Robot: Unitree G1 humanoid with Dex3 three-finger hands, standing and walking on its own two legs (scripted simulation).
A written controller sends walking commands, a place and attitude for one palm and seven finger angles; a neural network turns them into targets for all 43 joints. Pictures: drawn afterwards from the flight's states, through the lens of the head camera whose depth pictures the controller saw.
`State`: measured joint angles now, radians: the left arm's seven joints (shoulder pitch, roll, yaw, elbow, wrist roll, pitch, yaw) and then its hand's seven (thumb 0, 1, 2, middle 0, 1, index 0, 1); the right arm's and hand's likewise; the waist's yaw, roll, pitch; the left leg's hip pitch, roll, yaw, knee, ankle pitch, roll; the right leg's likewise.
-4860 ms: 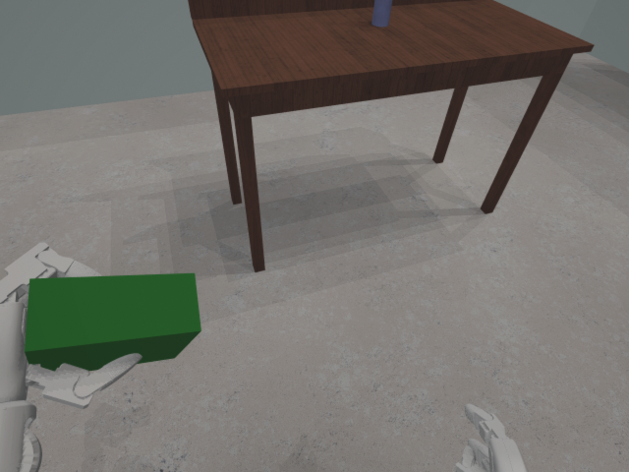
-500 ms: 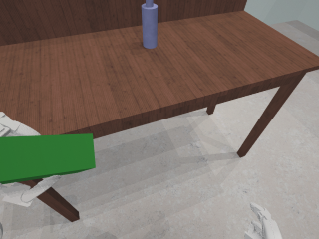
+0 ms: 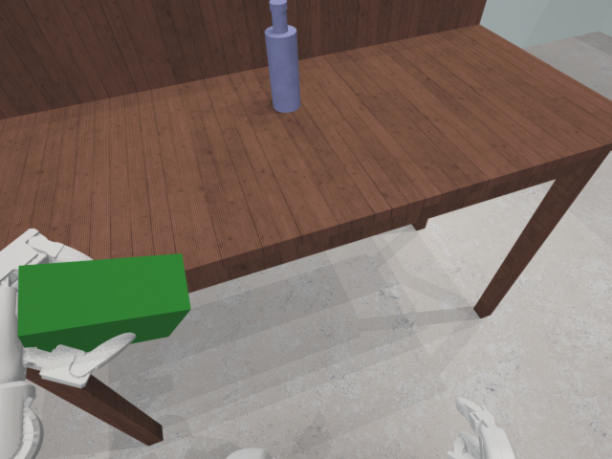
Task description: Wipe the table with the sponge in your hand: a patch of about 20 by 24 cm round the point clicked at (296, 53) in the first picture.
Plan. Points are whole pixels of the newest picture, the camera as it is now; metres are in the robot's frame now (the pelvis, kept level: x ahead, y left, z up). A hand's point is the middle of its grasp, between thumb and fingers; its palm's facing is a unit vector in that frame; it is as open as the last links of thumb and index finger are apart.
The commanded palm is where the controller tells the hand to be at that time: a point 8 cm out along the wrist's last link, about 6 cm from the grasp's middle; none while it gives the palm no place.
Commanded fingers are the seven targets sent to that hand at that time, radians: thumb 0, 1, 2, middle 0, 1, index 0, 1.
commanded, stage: come to a stop and stand still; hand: left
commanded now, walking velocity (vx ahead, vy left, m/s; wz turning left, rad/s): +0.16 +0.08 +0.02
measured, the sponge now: (132, 304) +0.24 +0.20 +0.14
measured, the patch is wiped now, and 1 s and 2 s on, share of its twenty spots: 0.00 0.00 0.00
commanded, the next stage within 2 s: look again from close up in 1.66 s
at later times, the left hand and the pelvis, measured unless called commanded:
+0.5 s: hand (53, 294) +0.22 +0.26 +0.18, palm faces +0.37 -0.85 -0.38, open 10.1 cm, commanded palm +0.17 +0.30 +0.18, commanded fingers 0.00 0.10 1.30 -1.20 -1.60 -1.20 -1.60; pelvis +0.00 +0.02 +0.01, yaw -1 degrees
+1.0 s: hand (73, 386) +0.15 +0.20 +0.17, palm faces +0.37 -0.83 -0.41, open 10.1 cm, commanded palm +0.09 +0.25 +0.18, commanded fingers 0.00 0.10 1.30 -1.20 -1.60 -1.20 -1.60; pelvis -0.07 -0.03 +0.00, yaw +0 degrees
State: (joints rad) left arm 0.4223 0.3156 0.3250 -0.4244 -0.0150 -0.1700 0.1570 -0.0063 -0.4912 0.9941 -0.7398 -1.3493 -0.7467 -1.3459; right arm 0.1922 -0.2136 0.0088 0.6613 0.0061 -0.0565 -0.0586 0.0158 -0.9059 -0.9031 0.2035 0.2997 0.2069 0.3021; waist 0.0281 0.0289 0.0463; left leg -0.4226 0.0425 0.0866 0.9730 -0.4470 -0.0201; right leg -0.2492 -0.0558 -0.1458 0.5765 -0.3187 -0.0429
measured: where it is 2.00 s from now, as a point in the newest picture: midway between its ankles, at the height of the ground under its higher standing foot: outside the picture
